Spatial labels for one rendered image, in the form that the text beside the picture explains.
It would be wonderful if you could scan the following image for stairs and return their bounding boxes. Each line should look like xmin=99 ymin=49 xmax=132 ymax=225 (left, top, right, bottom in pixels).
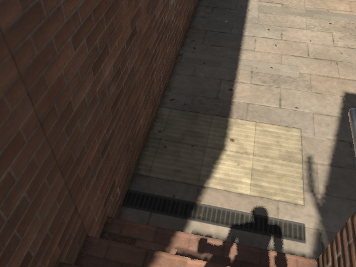
xmin=58 ymin=216 xmax=317 ymax=267

